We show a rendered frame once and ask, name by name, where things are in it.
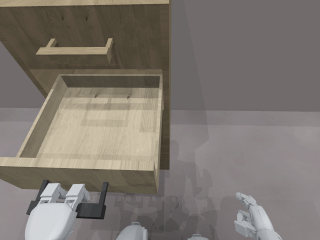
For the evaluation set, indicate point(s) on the left robot shin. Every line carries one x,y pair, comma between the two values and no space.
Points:
135,223

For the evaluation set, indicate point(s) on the left robot thigh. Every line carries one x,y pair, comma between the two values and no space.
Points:
133,232

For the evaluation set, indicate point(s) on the robot right forearm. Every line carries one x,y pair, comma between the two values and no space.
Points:
267,234

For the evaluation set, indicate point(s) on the robot right hand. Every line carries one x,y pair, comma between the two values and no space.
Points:
249,224

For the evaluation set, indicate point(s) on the cabinet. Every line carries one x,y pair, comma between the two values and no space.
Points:
137,32

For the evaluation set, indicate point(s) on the handle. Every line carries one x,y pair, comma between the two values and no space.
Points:
74,55
84,210

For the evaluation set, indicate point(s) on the drawer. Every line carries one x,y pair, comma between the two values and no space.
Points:
94,128

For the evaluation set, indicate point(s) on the robot left hand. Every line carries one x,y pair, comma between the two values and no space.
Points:
55,220

